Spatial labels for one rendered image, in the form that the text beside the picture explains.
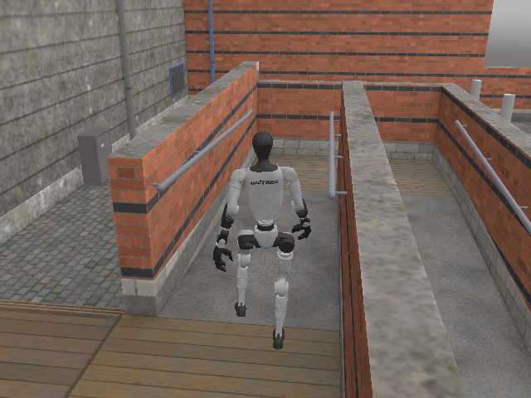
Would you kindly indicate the robot right forearm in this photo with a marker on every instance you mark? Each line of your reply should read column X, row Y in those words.
column 303, row 216

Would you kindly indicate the humanoid robot head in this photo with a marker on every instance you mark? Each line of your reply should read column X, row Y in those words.
column 262, row 143

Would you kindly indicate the robot right hand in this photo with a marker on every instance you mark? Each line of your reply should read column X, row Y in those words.
column 299, row 227

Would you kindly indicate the robot left hand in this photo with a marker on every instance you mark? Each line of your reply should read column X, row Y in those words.
column 217, row 253

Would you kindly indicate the left robot upper arm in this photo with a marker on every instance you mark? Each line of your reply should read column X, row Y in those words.
column 237, row 177

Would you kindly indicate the robot left forearm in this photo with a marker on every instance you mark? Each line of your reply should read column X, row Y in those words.
column 225, row 229

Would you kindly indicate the right robot upper arm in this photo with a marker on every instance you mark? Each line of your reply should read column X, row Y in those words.
column 289, row 174

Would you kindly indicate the robot left shin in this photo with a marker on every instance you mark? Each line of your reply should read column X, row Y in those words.
column 241, row 280

